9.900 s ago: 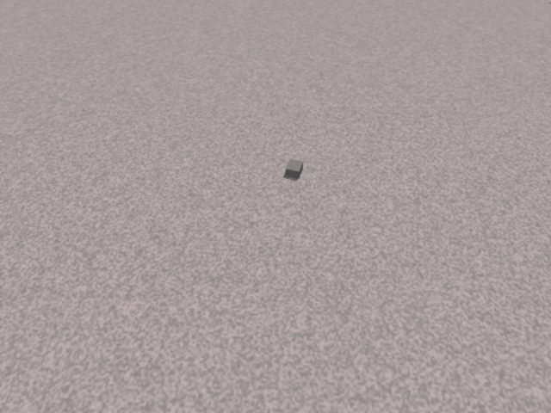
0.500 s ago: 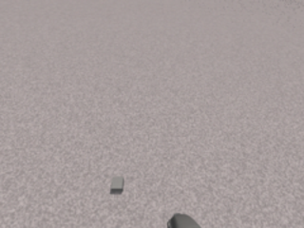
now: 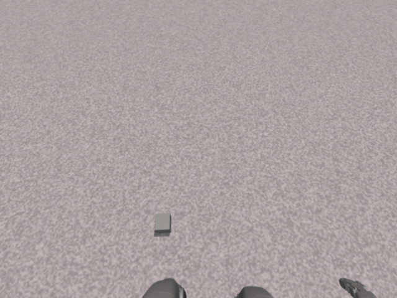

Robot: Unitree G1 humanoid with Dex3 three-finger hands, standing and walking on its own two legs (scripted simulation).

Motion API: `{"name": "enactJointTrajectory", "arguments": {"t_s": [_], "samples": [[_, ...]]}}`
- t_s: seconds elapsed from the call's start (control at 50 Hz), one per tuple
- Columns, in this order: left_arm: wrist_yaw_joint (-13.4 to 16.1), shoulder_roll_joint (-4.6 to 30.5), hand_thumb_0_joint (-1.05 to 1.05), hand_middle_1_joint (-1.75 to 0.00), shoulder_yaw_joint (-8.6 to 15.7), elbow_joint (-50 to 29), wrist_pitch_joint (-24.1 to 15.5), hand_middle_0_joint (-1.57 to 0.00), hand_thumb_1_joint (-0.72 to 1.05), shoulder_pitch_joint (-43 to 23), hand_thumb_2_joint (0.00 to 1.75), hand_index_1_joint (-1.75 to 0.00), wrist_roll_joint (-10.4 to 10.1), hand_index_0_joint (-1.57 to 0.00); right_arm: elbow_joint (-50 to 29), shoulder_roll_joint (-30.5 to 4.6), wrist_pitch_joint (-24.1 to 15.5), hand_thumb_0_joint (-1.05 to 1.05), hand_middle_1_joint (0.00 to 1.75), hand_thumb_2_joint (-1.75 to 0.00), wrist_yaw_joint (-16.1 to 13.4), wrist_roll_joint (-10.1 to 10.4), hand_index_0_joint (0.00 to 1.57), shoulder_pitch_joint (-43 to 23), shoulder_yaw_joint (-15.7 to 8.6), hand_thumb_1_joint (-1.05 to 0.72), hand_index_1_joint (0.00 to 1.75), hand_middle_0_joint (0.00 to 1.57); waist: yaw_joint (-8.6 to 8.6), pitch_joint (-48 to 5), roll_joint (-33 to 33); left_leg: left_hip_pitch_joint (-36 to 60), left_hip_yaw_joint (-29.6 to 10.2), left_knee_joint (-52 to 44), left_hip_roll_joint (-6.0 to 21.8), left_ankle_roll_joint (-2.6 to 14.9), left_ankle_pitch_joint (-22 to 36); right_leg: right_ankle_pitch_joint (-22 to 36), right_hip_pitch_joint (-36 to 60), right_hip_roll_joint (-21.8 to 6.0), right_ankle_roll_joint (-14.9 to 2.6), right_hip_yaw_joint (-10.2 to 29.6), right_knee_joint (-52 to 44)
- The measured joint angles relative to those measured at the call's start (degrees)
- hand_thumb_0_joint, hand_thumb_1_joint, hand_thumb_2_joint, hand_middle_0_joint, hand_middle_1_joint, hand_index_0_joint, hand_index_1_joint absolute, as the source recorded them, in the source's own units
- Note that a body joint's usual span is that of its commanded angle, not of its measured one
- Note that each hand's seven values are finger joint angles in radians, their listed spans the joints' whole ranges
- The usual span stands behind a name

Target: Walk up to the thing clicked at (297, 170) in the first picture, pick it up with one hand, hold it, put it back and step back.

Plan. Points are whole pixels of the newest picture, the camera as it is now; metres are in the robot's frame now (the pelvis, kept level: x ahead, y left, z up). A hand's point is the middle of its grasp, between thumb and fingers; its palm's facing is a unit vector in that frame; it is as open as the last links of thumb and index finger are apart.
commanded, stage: walk up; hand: left
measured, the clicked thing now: (163, 223) +0.51 +0.21 -0.72
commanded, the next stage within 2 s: stand in 1.58 s
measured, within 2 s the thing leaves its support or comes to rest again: neither
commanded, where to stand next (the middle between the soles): +0.08 -0.01 m, yaw +3 degrees
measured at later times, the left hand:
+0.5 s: hand out of the picture -0.04 +0.24 -0.13, palm faces -0.05 -0.91 -0.40, open 7.4 cm
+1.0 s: hand out of the picture +0.12 +0.26 -0.15, palm faces -0.01 -0.94 -0.35, open 7.4 cm
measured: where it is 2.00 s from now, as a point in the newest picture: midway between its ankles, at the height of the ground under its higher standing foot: outside the picture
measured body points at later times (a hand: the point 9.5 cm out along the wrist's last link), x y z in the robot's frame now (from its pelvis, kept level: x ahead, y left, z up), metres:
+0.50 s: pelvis -0.04 -0.04 +0.01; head -0.06 -0.05 +0.46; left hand -0.04 +0.28 -0.10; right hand -0.02 -0.39 -0.10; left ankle +0.05 +0.11 -0.64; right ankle -0.10 -0.17 -0.71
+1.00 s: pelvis +0.02 -0.02 +0.01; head +0.08 +0.02 +0.45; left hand +0.12 +0.30 -0.13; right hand +0.11 -0.33 -0.09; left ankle +0.08 +0.11 -0.71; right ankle +0.04 -0.18 -0.64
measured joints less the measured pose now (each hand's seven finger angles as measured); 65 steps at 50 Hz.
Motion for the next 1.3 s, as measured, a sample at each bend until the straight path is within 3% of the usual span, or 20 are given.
{"name": "enactJointTrajectory", "arguments": {"t_s": [0.04, 0.08, 0.2, 0.26, 0.34, 0.38, 0.42, 0.48, 0.62, 0.72, 0.78, 0.84, 0.88, 0.98, 1.06, 1.16, 1.2, 1.22, 1.26, 1.3], "samples": [[0.5, 0.9, 0.00, -0.30, 0.5, -0.4, 1.6, -0.21, 0.90, -3.1, 0.90, -0.30, -0.6, -0.21, 0.1, 0.7, 0.5, 0.01, 0.30, -0.90, -0.4, -0.5, 0.21, -1.4, -0.2, -0.91, 0.30, 0.21, -0.12, 1.6, -2.4, -1.5, 0.8, 2.7, -0.9, 0.45, -1.7, -3.3, -3.1, 0.7, -1.13, 3.2, 6.7], [0.9, 1.6, 0.00, -0.30, 0.8, -1.1, 2.6, -0.21, 0.90, -5.2, 0.90, -0.30, -0.7, -0.21, -0.2, 1.2, 1.2, 0.00, 0.30, -0.90, -0.4, -0.7, 0.21, -2.6, 0.0, -0.91, 0.30, 0.21, -0.56, 2.8, -3.3, -2.6, 0.7, 3.8, -0.1, 0.71, -2.0, -8.4, -6.3, 4.0, -1.84, 5.3, 16.4], [-0.7, 3.3, 0.00, -0.30, 2.3, -2.1, 3.8, -0.21, 0.90, -6.0, 0.90, -0.30, 0.7, -0.20, -1.8, 1.3, 1.1, 0.01, 0.30, -0.90, -1.7, -1.0, 0.21, -3.7, -0.5, -0.90, 0.30, 0.21, -0.98, 2.6, -5.5, -5.0, 1.5, 1.8, 3.2, -0.08, 0.8, -5.9, -9.9, 7.0, -1.55, 6.9, 30.7], [-1.7, 3.7, 0.00, -0.30, 2.9, -1.7, 3.8, -0.21, 0.90, -4.5, 0.90, -0.30, 1.2, -0.20, -1.9, 0.3, 0.3, 0.01, 0.30, -0.90, -2.0, -1.4, 0.21, -2.8, -1.1, -0.90, 0.30, 0.21, -0.89, 1.8, -6.1, -5.8, 2.2, 2.0, 4.6, -0.47, 1.3, -5.4, -6.8, 4.9, -1.09, 6.8, 25.4], [-2.8, 2.6, 0.00, -0.30, 2.8, 1.3, 1.4, -0.21, 0.90, 0.0, 0.90, -0.30, 0.9, -0.20, -2.1, -2.4, 2.0, 0.01, 0.30, -0.90, 0.4, -3.4, 0.21, -0.3, -2.0, -0.90, 0.30, 0.21, -1.64, -1.8, -4.0, -6.7, 1.9, 4.3, 6.7, 0.00, -0.3, -13.0, 3.2, 1.8, -1.37, 1.2, 3.3], [-2.6, 0.6, 0.00, -0.30, 3.0, 3.0, 0.0, -0.21, 0.90, 2.0, 0.90, -0.30, 1.5, -0.21, -1.5, -4.2, 3.8, 0.01, 0.30, -0.90, 0.9, -4.0, 0.21, 1.2, -3.1, -0.90, 0.30, 0.21, -2.94, -2.2, 0.3, -7.3, -2.4, 9.0, 7.1, 0.90, -9.7, -6.8, 6.9, 3.6, -0.59, -2.0, -1.0], [-2.2, -0.2, 0.00, -0.30, 2.8, 3.5, -0.2, -0.21, 0.90, 5.2, 0.90, -0.30, 2.7, -0.21, 0.3, -4.0, 5.0, 0.01, 0.30, -0.90, 0.6, -3.4, 0.21, 4.4, -3.4, -0.91, 0.30, 0.21, -1.66, -5.6, 0.5, -9.3, -5.6, 16.3, 3.1, 0.24, -16.0, -7.0, 7.4, 2.6, -1.08, -2.1, -1.4], [-1.5, -1.4, 0.00, -0.30, 2.5, 5.4, -1.0, -0.21, 0.90, 8.7, 0.90, -0.30, 3.0, -0.21, 2.9, -4.3, 4.6, 0.01, 0.30, -0.90, 1.6, -1.8, 0.20, 6.0, -3.5, -0.91, 0.30, 0.21, 1.14, -7.3, 0.9, -9.9, -7.7, 23.3, -0.8, -0.07, -11.8, -4.1, 9.7, 1.1, -2.08, -0.1, -6.6], [-1.7, 0.0, 0.01, -0.30, 3.5, 5.1, -3.9, -0.21, 0.90, 11.2, 0.90, -0.30, 2.7, -0.21, 2.8, -3.6, 3.3, 0.01, 0.30, -0.90, 4.7, -1.0, 0.20, 9.5, -3.3, -0.91, 0.30, 0.21, 0.05, -5.3, 4.0, -8.7, -6.5, 17.4, -0.7, -1.25, -5.3, -0.2, 15.9, -0.3, -0.94, -3.4, -16.6], [-1.3, 2.6, 0.01, -0.30, 3.4, 3.3, -4.1, -0.21, 0.90, 9.9, 0.90, -0.30, 1.9, -0.21, 3.0, -1.4, 3.1, 0.01, 0.30, -0.90, 5.7, -1.3, 0.21, 9.0, -2.4, -0.91, 0.30, 0.21, -0.12, -3.7, 3.0, -0.8, -2.5, 0.5, 1.7, 0.26, -3.3, -3.7, 16.7, -1.1, 1.42, -5.6, -13.9], [-0.6, 2.8, 0.01, -0.30, 2.6, 2.8, -2.8, -0.21, 0.90, 7.1, 0.90, -0.30, 0.8, -0.21, 2.2, 0.2, 1.2, 0.01, 0.30, -0.90, 4.3, -1.7, 0.21, 6.3, -2.3, -0.91, 0.30, 0.21, -0.23, -1.2, -0.8, 1.0, -0.2, 0.0, -1.1, 0.35, -1.9, -7.4, 11.5, -4.0, -0.44, -2.8, 0.2], [-0.2, 1.1, 0.01, -0.30, 0.9, 2.1, -1.8, -0.20, 0.90, 3.9, 0.90, -0.30, 0.4, -0.20, 0.3, 0.4, -0.4, 0.01, 0.30, -0.90, 3.4, -0.7, 0.21, 4.6, -1.6, -0.91, 0.30, 0.21, -1.66, -0.1, 0.0, 1.3, -1.2, 1.2, -0.6, 1.10, -3.7, -9.6, 3.5, 0.5, -2.74, -0.3, 15.3], [-0.5, 0.8, 0.01, -0.30, 0.5, 1.3, -1.5, -0.20, 0.90, 2.1, 0.90, -0.30, 0.3, -0.20, -0.4, 1.0, -1.0, 0.01, 0.30, -0.90, 2.5, -0.3, 0.21, 4.0, -0.7, -0.91, 0.30, 0.21, -1.93, -0.1, -1.0, 2.8, -1.3, -0.9, -0.7, 0.99, -3.1, -8.2, -1.0, 1.4, -3.40, 0.2, 19.3], [-0.3, 1.8, 0.00, -0.30, 1.7, -1.9, 1.0, -0.21, 0.90, -3.0, 0.90, -0.30, 0.1, -0.21, -1.7, 1.6, -0.8, 0.01, 0.30, -0.90, -0.6, -0.3, 0.21, 1.7, 0.5, -0.90, 0.30, 0.21, -1.75, 1.5, -4.6, 3.0, -1.3, -0.9, -0.6, 0.41, -3.1, -5.6, -10.2, 2.4, -1.96, 3.8, 23.1], [0.4, 1.8, 0.00, -0.30, 1.6, -2.6, 1.3, -0.21, 0.90, -6.0, 0.90, -0.30, -1.4, -0.21, -3.2, 0.2, 0.9, 0.01, 0.30, -0.90, -1.1, -0.9, 0.21, -1.7, 0.2, -0.90, 0.30, 0.21, -1.88, 3.7, -4.7, 0.5, -2.1, 1.3, 0.9, -0.04, -3.4, -3.6, -12.8, 3.6, -1.45, 4.9, 22.1], [0.3, 0.4, 0.00, -0.30, 0.7, -1.2, 0.6, -0.21, 0.90, -5.5, 0.90, -0.30, -1.4, -0.21, -5.7, -2.3, 3.4, 0.01, 0.30, -0.90, -0.3, -1.1, 0.21, -5.0, -0.6, -0.90, 0.30, 0.21, -1.63, 3.3, -2.0, -4.4, -1.9, 6.8, 2.7, -1.38, -5.3, 0.8, -5.8, 1.7, -0.80, 0.7, 6.0], [0.6, -1.5, 0.00, -0.30, 0.6, 0.1, -0.2, -0.21, 0.90, -5.5, 0.90, -0.30, -0.5, -0.21, -5.7, -3.9, 4.4, 0.01, 0.30, -0.90, -0.1, -0.4, 0.21, -6.8, -1.1, -0.90, 0.30, 0.21, -1.56, 4.3, 2.7, -6.5, -3.9, 11.1, 5.1, -0.77, -6.6, -2.2, -3.3, 4.0, 0.02, -1.3, 2.2], [0.6, -2.2, 0.00, -0.30, 0.5, 0.3, -0.4, -0.21, 0.90, -5.3, 0.90, -0.30, 0.1, -0.21, -5.5, -4.1, 4.9, 0.01, 0.30, -0.90, -0.3, 0.0, 0.21, -7.4, -1.4, -0.91, 0.30, 0.21, -1.93, 4.8, 4.2, -7.4, -5.9, 13.5, 4.4, 0.00, -10.1, -1.7, -3.4, 4.4, -0.29, -2.2, 2.7], [0.4, -2.2, 0.00, -0.30, 0.0, -0.3, -0.6, -0.21, 0.90, -4.6, 0.90, -0.30, 0.9, -0.21, -4.9, -3.0, 5.8, 0.01, 0.30, -0.90, -0.8, 0.2, 0.20, -7.4, -1.3, -0.91, 0.30, 0.21, -0.80, 4.6, 2.9, -9.2, -7.8, 21.9, -0.7, 0.51, -19.8, -1.0, -5.0, 2.7, -1.05, -0.7, 4.2], [0.6, -2.3, 0.00, -0.30, 0.2, -0.7, -0.7, -0.21, 0.90, -4.0, 0.90, -0.30, 1.2, -0.21, -4.2, -2.3, 6.1, 0.01, 0.30, -0.90, -0.6, 0.4, 0.20, -7.2, -0.9, -0.91, 0.30, 0.20, 0.27, 4.3, 2.1, -10.3, -9.0, 30.5, -4.4, 0.46, -22.2, 0.5, -5.7, 1.5, -1.43, 0.7, 3.1]]}}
